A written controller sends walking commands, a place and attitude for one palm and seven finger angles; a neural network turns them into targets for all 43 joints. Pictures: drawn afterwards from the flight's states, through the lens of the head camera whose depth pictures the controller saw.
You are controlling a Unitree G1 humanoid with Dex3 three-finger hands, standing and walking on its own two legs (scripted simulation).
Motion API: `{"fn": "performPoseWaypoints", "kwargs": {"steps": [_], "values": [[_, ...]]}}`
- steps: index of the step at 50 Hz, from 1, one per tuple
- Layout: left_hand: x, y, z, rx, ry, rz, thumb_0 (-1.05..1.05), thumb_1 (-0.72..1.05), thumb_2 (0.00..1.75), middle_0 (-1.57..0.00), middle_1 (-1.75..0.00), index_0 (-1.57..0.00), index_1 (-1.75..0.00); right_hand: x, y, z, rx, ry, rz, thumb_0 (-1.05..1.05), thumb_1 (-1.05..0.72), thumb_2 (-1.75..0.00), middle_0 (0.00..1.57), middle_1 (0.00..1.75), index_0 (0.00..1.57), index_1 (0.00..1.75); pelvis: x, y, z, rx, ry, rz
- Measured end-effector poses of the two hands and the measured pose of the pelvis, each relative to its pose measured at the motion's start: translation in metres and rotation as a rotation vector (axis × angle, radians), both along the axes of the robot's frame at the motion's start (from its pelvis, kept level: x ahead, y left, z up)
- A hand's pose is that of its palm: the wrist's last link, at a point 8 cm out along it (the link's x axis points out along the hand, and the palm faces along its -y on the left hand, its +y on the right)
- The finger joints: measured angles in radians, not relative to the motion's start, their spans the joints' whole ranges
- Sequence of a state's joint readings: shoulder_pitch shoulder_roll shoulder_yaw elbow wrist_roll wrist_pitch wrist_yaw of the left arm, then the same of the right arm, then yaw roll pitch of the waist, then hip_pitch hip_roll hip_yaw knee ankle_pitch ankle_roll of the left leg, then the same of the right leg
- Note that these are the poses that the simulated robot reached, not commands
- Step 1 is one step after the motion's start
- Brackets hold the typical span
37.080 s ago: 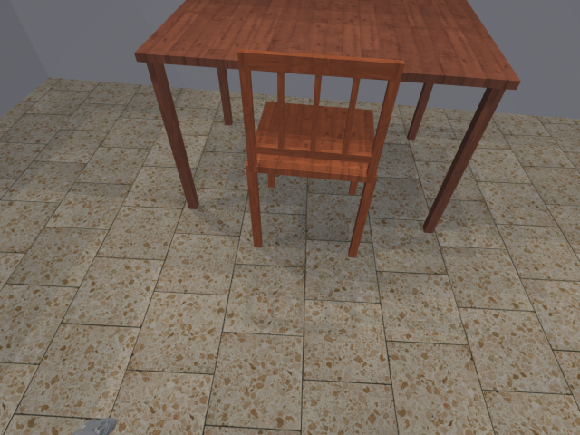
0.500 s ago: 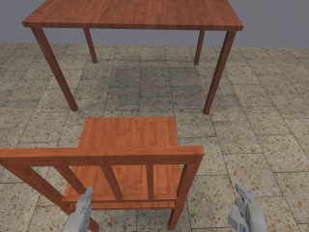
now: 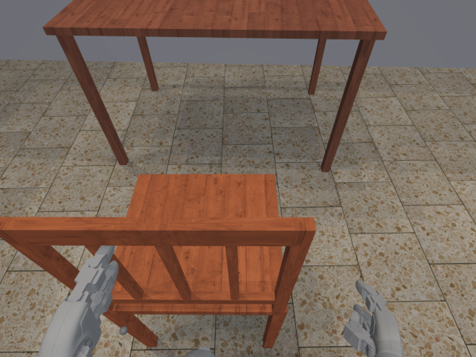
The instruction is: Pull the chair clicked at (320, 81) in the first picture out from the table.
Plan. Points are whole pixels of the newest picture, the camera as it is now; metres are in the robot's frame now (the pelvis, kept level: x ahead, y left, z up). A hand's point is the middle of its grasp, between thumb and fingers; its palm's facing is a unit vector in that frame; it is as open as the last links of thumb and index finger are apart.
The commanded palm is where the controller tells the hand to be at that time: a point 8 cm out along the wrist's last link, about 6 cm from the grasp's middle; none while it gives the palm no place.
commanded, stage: draw the hand back to the body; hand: left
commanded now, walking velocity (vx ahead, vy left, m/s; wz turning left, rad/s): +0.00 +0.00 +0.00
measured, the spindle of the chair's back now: (176, 272) +0.27 +0.13 -0.03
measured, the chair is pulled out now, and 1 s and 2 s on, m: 0.67 0.67 0.67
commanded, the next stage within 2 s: step back with the hand held close in 1.08 s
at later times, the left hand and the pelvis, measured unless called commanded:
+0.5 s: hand (85, 318) +0.16 +0.20 +0.09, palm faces +0.02 -0.87 -0.49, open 10.1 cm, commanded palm +0.15 +0.27 +0.21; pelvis +0.02 -0.01 +0.05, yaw +0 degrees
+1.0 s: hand (29, 242) +0.21 +0.24 +0.19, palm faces +0.44 -0.79 -0.43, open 7.3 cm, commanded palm +0.15 +0.28 +0.24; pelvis +0.01 -0.02 +0.06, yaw +0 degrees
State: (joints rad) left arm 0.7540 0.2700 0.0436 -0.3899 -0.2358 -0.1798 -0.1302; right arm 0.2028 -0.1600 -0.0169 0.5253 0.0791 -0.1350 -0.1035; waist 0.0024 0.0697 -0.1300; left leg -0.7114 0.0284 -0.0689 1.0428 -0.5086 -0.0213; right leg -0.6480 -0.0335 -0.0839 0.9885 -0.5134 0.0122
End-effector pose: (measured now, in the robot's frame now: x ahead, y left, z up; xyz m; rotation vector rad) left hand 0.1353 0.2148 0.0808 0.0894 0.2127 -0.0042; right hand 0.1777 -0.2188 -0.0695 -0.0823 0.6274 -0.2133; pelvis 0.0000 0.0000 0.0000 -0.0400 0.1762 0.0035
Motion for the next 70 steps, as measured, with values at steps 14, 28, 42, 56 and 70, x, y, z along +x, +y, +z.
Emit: {"fn": "performPoseWaypoints", "kwargs": {"steps": [14,28,42,56,70], "values": [[0.004,0.022,0.034,0.346,0.201,0.073,-0.01,-0.16,0.39,-0.06,-0.09,-0.35,-0.21,0.006,0.0,0.036,-0.055,-0.012,0.043,0.01,-0.91,-0.89,0.2,0.3,0.2,0.3,0.011,-0.004,0.037,0.005,-0.137,-0.004],[0.008,0.034,0.052,0.438,0.282,0.136,0.0,0.34,0.63,-0.13,-0.19,-0.51,-0.34,0.028,-0.005,0.04,-0.047,-0.001,0.12,0.01,-0.91,-0.89,0.2,0.3,0.21,0.3,0.026,-0.015,0.052,0.024,-0.188,0.0],[0.021,0.065,0.208,0.621,-0.415,0.5,0.01,0.79,0.85,-0.2,-0.28,-0.38,-0.37,0.045,-0.01,0.037,-0.014,-0.008,0.184,0.01,-0.91,-0.89,0.2,0.3,0.21,0.3,0.022,-0.024,0.058,0.041,-0.229,0.023],[0.019,0.045,0.137,0.403,-0.253,0.339,0.02,0.88,0.89,-0.21,-0.3,-0.22,-0.31,0.002,-0.041,0.054,-0.105,0.045,0.07,0.01,-0.91,-0.89,0.2,0.3,0.2,0.3,0.008,-0.021,0.062,0.027,-0.245,-0.007],[0.033,0.092,0.152,0.511,-0.277,0.344,0.01,0.89,0.9,-0.2,-0.3,-0.2,-0.3,-0.023,-0.006,0.036,-0.02,0.141,0.034,0.01,-0.91,-0.89,0.2,0.3,0.2,0.3,-0.008,0.011,0.064,0.018,-0.191,-0.02]]}}
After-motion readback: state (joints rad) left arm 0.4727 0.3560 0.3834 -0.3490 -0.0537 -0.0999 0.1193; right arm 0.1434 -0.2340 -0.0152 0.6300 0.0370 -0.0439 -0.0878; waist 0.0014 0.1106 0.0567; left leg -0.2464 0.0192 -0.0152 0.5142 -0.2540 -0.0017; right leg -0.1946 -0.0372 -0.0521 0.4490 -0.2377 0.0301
